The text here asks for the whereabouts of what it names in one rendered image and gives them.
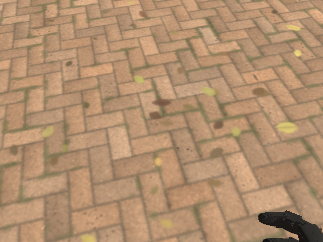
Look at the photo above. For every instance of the robot right hand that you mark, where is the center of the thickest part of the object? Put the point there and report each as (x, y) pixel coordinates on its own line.
(292, 223)

